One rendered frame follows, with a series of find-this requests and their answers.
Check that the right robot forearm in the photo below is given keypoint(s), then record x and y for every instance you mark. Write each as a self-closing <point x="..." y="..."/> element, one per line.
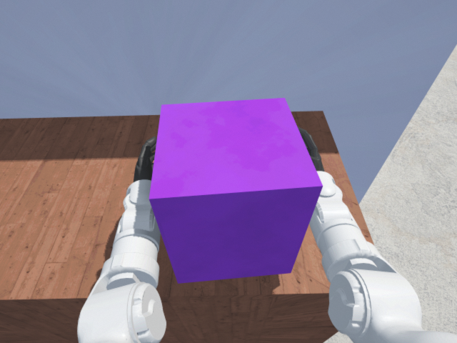
<point x="338" y="236"/>

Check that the robot left hand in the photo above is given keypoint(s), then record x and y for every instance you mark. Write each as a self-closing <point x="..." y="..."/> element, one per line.
<point x="144" y="165"/>

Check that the carton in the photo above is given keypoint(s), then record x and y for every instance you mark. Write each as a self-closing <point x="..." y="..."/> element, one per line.
<point x="233" y="188"/>

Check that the left robot upper arm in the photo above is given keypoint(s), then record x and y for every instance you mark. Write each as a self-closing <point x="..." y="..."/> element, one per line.
<point x="129" y="314"/>

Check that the pedestal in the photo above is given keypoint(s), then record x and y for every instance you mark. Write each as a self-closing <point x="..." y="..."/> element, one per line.
<point x="63" y="181"/>

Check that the robot right hand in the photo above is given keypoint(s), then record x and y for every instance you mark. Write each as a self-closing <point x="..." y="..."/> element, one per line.
<point x="312" y="149"/>

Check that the right robot upper arm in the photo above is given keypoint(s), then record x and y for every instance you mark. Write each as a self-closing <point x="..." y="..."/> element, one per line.
<point x="378" y="307"/>

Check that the left robot forearm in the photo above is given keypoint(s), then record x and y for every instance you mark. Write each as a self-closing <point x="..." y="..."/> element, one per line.
<point x="136" y="244"/>

